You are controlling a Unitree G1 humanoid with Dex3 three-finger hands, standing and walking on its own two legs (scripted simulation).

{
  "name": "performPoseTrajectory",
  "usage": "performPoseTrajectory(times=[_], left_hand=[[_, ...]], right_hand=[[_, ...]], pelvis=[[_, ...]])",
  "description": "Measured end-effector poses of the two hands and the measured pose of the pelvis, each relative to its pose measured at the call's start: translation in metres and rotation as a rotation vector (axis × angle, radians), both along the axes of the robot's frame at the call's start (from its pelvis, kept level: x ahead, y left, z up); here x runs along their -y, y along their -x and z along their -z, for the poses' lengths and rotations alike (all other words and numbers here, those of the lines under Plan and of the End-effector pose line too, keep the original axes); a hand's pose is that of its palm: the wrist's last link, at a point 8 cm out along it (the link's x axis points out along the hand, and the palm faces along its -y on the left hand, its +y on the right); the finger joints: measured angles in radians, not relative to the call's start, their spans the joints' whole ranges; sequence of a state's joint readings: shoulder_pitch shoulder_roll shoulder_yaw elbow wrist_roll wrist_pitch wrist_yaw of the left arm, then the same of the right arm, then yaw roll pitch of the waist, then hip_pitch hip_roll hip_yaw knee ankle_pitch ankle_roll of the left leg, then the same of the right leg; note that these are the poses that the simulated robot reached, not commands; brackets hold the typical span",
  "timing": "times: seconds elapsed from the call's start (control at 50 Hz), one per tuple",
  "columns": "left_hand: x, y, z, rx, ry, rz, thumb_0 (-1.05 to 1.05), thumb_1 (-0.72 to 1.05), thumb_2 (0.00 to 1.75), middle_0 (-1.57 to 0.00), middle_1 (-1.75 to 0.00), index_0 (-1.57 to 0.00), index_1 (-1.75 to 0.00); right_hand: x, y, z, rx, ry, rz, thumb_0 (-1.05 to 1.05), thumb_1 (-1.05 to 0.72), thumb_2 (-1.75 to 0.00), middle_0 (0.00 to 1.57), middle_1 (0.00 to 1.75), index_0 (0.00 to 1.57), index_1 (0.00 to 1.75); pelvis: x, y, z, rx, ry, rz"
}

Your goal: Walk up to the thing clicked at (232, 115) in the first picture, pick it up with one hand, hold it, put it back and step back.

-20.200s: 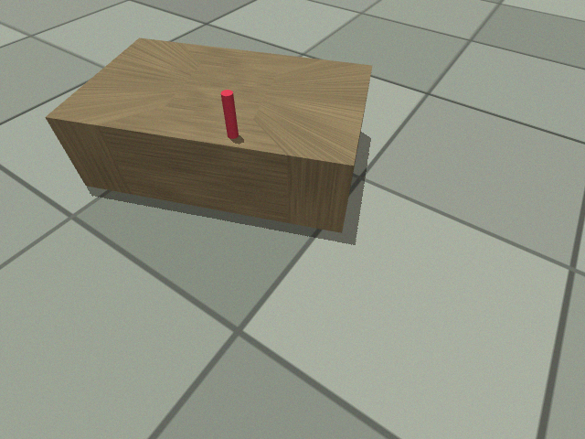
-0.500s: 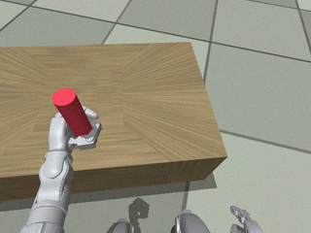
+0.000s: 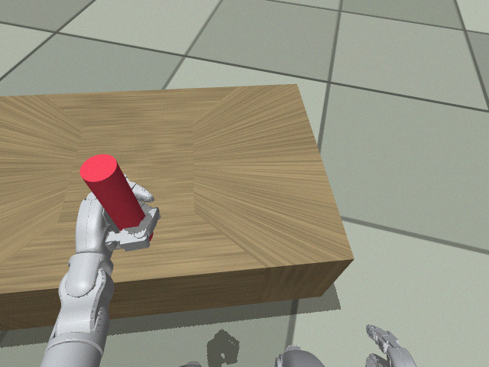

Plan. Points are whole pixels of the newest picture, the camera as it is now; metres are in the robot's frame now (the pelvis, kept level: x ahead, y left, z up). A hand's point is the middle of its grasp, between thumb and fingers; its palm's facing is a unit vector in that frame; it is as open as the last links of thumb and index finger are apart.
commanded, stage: hold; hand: left
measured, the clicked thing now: (123, 207) +0.34 +0.18 +0.07
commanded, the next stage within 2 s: none
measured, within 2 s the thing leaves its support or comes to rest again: neither
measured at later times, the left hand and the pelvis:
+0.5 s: hand (136, 219) +0.33 +0.16 +0.06, palm faces +0.04 -1.00 -0.01, open 5.6 cm; pelvis +0.00 -0.01 +0.01, yaw +0 degrees
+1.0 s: hand (130, 221) +0.32 +0.17 +0.06, palm faces +0.04 -1.00 -0.01, open 5.6 cm; pelvis +0.01 +0.00 +0.01, yaw +0 degrees
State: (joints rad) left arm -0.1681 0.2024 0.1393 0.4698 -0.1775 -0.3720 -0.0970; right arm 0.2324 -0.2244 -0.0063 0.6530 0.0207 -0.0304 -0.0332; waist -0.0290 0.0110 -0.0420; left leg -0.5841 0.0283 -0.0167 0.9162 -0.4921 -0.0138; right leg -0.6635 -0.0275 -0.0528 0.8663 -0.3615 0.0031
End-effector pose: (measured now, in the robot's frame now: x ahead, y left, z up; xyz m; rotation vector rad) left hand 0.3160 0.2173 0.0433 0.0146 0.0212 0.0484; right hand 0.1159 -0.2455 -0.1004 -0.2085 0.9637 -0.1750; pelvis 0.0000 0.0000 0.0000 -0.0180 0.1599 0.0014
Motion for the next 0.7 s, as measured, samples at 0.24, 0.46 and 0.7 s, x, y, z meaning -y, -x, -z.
performPoseTrajectory(times=[0.24, 0.46, 0.7], left_hand=[[0.003, 0.005, -0.007, 0.002, 0.005, 0.002, 0.00, 0.13, 1.11, -0.97, -1.15, -1.01, -1.13], [0.002, 0.008, -0.012, -0.002, 0.001, 0.002, 0.00, 0.12, 1.11, -0.97, -1.15, -1.01, -1.13], [0.001, 0.011, -0.018, 0.006, 0.006, 0.006, 0.00, 0.12, 1.12, -0.97, -1.15, -1.01, -1.13]], right_hand=[[0.004, -0.003, -0.005, 0.016, -0.006, -0.002, 0.01, -0.89, -0.89, 0.21, 0.30, 0.20, 0.29], [0.005, -0.004, -0.009, 0.023, -0.006, 0.000, 0.01, -0.89, -0.89, 0.21, 0.30, 0.20, 0.29], [0.003, -0.010, -0.014, 0.042, -0.001, 0.002, 0.01, -0.89, -0.89, 0.21, 0.30, 0.20, 0.29]], pelvis=[[0.004, 0.000, -0.005, 0.021, -0.005, 0.000], [0.006, -0.001, -0.009, 0.039, -0.008, 0.000], [0.005, -0.003, -0.013, 0.051, -0.008, 0.001]])
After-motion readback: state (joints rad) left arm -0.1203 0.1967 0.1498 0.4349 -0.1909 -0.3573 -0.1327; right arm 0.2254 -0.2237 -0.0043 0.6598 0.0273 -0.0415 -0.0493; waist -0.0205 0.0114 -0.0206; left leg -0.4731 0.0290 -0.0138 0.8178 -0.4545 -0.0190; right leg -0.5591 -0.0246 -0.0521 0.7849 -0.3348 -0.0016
